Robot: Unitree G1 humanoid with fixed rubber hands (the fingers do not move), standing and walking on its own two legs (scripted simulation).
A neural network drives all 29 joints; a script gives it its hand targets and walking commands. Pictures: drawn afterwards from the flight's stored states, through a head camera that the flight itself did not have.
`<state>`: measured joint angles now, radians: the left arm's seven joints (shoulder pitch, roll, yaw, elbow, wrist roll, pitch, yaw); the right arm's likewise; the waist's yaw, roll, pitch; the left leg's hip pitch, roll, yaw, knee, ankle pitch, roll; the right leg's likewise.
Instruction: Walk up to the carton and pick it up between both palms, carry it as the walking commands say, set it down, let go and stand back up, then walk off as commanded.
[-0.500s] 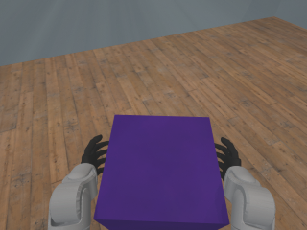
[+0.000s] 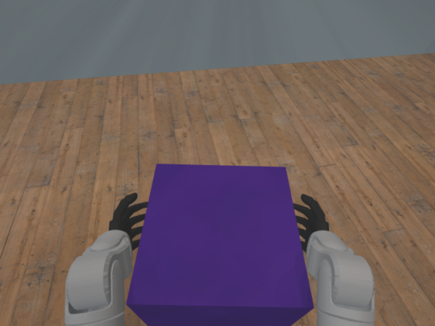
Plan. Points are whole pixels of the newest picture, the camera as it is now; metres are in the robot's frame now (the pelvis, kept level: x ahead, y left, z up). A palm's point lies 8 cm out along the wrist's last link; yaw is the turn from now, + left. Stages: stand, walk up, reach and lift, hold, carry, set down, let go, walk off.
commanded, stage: carry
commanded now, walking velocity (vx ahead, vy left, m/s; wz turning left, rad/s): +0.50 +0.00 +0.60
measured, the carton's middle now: (218, 255) +0.27 -0.01 +0.00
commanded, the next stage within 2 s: none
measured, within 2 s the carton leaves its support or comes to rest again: neither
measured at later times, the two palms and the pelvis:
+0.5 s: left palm (104, 138) +0.47 +0.22 +0.11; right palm (239, 105) +0.60 -0.07 +0.10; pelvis +0.30 -0.02 +0.03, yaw +24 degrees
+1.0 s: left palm (50, 94) +0.68 +0.43 +0.07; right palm (159, 62) +0.86 +0.16 +0.07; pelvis +0.56 +0.16 +0.02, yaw +36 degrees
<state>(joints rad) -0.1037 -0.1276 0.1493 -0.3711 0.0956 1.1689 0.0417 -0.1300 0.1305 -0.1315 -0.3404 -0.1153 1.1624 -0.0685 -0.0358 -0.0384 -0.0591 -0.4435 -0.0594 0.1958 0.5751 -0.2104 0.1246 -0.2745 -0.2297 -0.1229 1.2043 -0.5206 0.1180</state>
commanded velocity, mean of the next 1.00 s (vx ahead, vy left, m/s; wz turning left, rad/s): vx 0.50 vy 0.00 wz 0.60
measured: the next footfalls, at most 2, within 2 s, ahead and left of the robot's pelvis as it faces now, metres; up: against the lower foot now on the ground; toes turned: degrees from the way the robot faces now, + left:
right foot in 0.34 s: +0.39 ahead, -0.11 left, +0.00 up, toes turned +4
left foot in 0.80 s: +0.55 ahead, +0.23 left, +0.00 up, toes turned +37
